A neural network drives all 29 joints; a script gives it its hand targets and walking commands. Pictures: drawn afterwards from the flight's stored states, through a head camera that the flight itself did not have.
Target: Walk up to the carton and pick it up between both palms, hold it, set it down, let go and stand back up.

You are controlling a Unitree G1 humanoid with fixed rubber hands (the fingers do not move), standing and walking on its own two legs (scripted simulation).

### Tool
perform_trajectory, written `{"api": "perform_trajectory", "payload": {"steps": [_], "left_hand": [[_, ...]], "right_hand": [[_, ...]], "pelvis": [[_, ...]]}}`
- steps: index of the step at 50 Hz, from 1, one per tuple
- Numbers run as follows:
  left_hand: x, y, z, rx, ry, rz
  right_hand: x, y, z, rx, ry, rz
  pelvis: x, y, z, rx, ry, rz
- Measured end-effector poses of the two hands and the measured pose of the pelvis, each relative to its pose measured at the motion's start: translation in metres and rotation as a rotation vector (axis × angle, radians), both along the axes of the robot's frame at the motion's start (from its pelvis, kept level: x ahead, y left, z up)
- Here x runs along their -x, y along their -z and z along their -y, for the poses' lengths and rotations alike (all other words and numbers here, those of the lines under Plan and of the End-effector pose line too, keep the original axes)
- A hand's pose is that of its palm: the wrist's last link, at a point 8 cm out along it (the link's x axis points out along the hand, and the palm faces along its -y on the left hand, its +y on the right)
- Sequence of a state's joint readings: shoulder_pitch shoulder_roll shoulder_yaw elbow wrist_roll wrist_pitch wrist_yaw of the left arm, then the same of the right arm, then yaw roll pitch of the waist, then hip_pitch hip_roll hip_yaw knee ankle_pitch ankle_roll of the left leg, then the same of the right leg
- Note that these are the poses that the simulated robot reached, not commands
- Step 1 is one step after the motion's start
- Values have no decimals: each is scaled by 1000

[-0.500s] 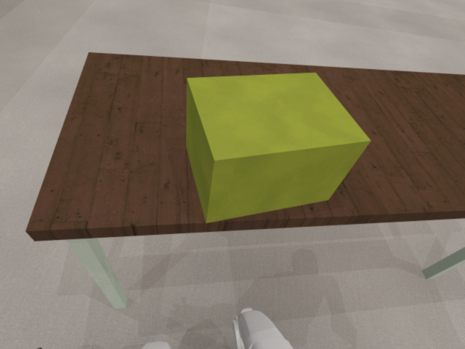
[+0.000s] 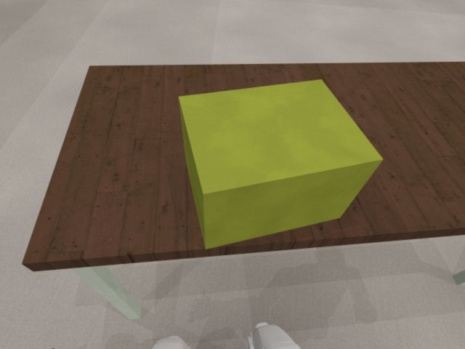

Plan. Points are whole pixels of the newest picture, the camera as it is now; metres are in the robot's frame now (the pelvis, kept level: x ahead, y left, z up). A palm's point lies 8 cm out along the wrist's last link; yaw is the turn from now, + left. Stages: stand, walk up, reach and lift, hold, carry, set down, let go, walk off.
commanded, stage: walk up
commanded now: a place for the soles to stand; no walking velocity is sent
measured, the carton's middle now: (265, 161) +0.43 -0.08 +0.05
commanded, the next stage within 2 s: none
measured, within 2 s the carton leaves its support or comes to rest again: neither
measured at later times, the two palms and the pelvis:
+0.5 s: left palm out of the picture +0.10 +0.31 -0.10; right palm out of the picture +0.08 -0.32 -0.08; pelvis +0.00 +0.00 +0.00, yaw +0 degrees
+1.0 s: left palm out of the picture +0.09 +0.29 -0.09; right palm out of the picture +0.08 -0.34 -0.09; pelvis +0.00 -0.02 +0.01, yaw +0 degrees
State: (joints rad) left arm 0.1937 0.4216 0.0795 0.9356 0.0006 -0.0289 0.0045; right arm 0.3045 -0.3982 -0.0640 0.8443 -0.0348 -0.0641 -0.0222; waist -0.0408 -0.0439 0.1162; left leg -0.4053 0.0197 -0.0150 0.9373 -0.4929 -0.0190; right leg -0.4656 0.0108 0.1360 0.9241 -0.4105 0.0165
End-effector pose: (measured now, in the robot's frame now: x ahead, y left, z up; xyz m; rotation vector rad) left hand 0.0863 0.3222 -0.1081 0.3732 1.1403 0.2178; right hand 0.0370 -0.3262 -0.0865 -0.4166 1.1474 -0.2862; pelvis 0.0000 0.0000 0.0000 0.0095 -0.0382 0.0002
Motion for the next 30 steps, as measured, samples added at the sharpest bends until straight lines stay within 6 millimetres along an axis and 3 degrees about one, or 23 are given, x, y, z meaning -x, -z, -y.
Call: {"api": "perform_trajectory", "payload": {"steps": [8, 23, 30], "left_hand": [[-13, 0, 6, 23, 17, 19], [-18, -7, 14, 14, 22, 61], [-9, -6, 12, 17, 15, 37]], "right_hand": [[-30, -2, -7, -4, -20, 46], [-43, -3, 0, -12, -26, 117], [-32, -6, -3, -22, -23, 111]], "pelvis": [[-9, -2, -4, 9, 1, -8], [-5, -2, 3, 3, 3, 20], [1, -4, 3, -1, 4, 22]]}}
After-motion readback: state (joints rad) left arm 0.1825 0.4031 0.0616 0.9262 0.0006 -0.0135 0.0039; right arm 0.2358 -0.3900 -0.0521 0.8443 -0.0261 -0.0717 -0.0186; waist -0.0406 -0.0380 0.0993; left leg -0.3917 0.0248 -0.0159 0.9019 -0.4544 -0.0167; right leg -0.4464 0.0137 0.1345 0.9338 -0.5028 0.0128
